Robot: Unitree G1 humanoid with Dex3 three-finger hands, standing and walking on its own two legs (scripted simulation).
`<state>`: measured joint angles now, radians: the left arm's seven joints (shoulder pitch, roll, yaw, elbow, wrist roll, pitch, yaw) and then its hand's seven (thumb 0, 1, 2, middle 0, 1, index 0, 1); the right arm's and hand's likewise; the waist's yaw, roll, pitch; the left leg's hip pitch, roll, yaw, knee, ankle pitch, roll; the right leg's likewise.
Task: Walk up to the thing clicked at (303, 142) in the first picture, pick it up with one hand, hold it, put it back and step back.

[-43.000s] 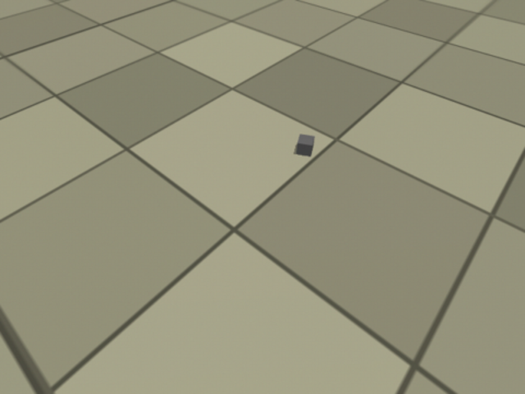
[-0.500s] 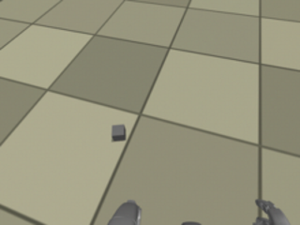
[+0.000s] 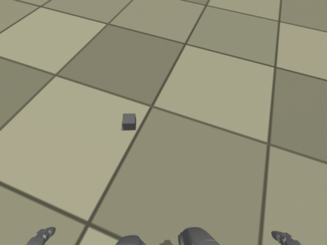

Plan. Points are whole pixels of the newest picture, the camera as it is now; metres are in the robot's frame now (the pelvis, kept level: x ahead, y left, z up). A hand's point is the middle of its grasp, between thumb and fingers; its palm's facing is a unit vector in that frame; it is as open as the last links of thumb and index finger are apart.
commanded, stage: step back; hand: left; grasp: from above
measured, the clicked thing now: (129, 121) +0.93 +0.23 -0.72
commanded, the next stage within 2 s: stand in 1.30 s
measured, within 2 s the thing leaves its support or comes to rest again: neither
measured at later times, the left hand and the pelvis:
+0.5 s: hand out of the picture -0.08 +0.27 -0.14, palm faces +0.07 -0.90 -0.43, open 7.4 cm; pelvis -0.13 -0.02 -0.01, yaw +2 degrees
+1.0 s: hand out of the picture -0.06 +0.26 -0.15, palm faces +0.06 -0.94 -0.34, open 7.4 cm; pelvis -0.11 -0.01 +0.00, yaw +2 degrees
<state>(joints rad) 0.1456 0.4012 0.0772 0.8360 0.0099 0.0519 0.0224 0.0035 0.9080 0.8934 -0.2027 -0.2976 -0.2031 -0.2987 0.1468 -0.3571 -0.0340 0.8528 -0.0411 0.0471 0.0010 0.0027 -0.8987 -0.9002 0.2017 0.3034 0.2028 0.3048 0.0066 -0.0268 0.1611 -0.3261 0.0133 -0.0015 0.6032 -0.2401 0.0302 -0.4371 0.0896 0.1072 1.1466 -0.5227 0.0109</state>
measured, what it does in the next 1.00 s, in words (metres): walks backwards: right foot, then left foot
